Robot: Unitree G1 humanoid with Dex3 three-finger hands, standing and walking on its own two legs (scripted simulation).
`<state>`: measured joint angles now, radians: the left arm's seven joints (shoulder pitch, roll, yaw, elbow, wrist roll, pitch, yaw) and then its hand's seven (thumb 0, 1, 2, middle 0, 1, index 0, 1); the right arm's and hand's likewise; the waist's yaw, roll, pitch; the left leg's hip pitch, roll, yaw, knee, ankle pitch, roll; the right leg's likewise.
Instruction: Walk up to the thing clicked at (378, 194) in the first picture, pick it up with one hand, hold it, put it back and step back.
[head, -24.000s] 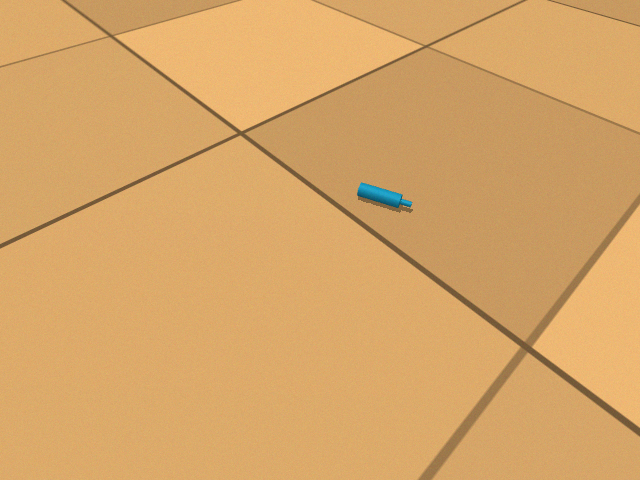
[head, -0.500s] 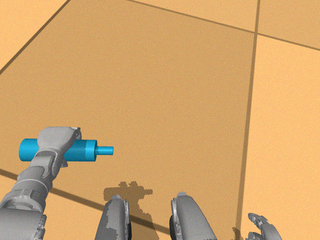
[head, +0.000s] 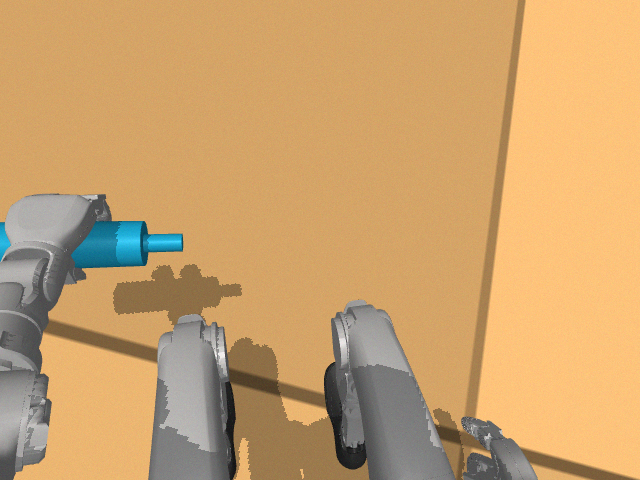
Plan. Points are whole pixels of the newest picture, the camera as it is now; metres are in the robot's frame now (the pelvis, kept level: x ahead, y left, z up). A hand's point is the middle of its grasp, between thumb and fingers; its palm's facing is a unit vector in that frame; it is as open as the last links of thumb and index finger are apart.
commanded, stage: crouch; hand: left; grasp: from above
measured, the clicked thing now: (88, 244) +0.42 +0.27 -0.18
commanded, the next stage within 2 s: lower in 0.80 s
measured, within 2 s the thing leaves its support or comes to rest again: neither
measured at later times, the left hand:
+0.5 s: hand (87, 252) +0.43 +0.30 -0.25, palm faces -0.49 -0.02 -0.87, open 9.5 cm
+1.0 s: hand (92, 254) +0.44 +0.31 -0.30, palm faces -0.48 -0.02 -0.88, open 9.5 cm
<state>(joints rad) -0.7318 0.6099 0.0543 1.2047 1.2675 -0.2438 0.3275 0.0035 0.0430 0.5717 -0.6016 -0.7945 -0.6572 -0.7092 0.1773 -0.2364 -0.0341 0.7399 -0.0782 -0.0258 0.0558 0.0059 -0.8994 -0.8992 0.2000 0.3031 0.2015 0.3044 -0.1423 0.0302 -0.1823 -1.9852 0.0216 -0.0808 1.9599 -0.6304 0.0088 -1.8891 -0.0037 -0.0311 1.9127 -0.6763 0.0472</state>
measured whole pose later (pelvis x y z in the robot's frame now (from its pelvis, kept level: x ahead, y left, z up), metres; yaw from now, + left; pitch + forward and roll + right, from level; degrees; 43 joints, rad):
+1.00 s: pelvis -0.01 -0.01 -0.13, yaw -4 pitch +34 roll -9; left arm -0.90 0.82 0.15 1.42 1.34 -0.34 0.38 0.01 0.07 0.48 -0.62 -0.76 -0.68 -0.67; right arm 0.10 -0.26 0.04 0.77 -0.15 -0.02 0.14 0.00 -0.91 -0.90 0.20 0.30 0.20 0.30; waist -0.18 -0.03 -0.04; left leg -2.32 0.03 -0.16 2.39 -0.68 -0.01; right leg -2.21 0.04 -0.07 2.32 -0.72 0.05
